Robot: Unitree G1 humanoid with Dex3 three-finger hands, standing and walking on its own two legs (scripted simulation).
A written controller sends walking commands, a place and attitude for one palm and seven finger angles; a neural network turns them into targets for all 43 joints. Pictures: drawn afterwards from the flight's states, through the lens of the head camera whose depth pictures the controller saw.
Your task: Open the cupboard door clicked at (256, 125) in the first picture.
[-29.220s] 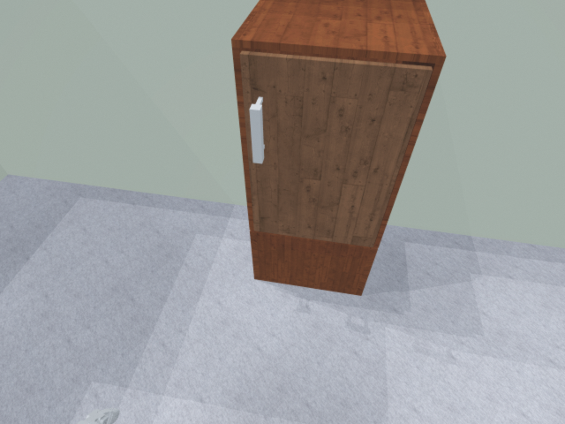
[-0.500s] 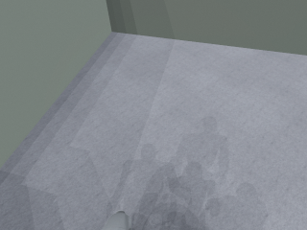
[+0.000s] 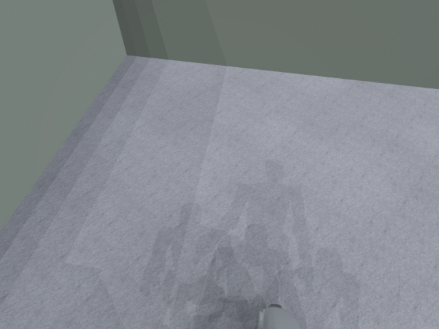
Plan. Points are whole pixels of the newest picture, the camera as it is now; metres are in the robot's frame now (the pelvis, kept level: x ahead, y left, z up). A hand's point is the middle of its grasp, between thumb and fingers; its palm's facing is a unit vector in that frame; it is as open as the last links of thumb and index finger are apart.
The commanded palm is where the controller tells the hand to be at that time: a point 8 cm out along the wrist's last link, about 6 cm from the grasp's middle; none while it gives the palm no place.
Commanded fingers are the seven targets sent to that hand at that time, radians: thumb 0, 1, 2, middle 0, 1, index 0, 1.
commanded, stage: turn to face it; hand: left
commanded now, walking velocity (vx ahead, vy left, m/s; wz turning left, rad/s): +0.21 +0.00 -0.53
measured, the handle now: out of the picture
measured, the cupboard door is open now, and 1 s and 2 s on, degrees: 46 46 46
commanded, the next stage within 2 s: none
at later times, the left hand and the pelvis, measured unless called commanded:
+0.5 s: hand (165, 273) +0.26 +0.14 -0.18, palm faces +0.17 -0.98 -0.13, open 7.2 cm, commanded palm none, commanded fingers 0.00 0.90 0.90 -0.20 -0.30 -0.20 -0.30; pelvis +0.16 -0.04 -0.01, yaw +10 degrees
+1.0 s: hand (155, 296) +0.20 +0.15 -0.16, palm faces +0.43 -0.85 -0.31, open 7.4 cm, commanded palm none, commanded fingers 0.00 0.90 0.90 -0.20 -0.30 -0.20 -0.30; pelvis +0.21 -0.08 -0.02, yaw +26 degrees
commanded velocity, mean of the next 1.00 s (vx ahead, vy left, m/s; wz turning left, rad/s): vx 0.00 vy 0.00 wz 0.57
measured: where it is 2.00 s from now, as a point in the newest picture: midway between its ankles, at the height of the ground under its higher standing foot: (252, 326)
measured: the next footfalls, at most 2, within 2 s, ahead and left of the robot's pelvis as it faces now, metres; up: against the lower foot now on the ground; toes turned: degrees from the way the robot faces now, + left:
right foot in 0.16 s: +0.20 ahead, -0.15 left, +0.00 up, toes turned -9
left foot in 0.54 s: +0.24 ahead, +0.09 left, +0.00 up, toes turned +19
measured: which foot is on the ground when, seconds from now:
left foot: down 0.00-0.16, up 0.18-0.52, down 0.54-0.94, up 0.96-1.00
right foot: up 0.00-0.14, down 0.16-0.52, up 0.54-0.94, down 0.96-1.00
